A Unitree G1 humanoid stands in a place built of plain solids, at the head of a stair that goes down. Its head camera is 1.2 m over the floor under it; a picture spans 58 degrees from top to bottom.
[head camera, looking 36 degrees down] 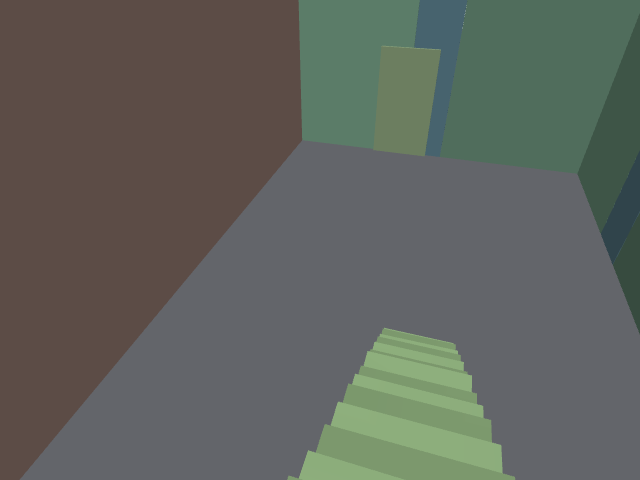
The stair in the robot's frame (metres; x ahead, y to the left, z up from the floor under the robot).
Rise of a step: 0.18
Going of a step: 0.23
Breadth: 0.78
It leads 17 degrees to the right of straight ahead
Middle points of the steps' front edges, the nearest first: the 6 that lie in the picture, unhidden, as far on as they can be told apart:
0.94 -0.39 -0.55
1.17 -0.46 -0.73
1.41 -0.53 -0.92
1.61 -0.59 -1.10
1.82 -0.66 -1.28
2.09 -0.74 -1.46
